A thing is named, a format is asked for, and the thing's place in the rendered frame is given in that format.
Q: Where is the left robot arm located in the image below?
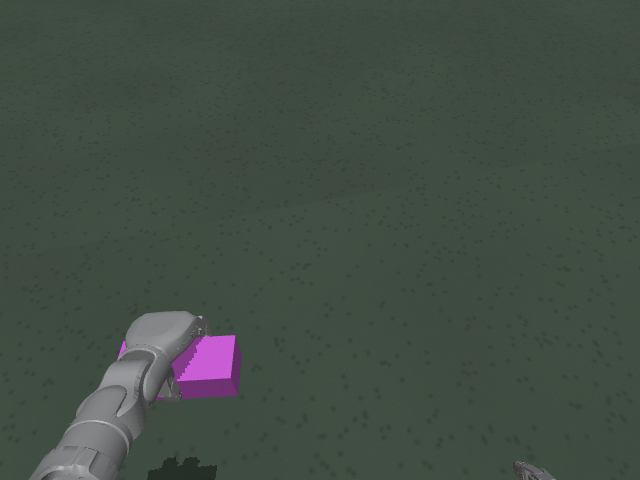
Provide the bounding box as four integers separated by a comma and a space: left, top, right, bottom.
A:
29, 344, 170, 480

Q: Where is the right robot hand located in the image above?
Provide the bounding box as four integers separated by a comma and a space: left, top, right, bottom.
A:
513, 461, 556, 480

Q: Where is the left robot hand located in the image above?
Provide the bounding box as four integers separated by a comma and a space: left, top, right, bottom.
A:
125, 311, 212, 403

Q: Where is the carton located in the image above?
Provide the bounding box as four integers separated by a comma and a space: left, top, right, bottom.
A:
117, 335, 242, 401

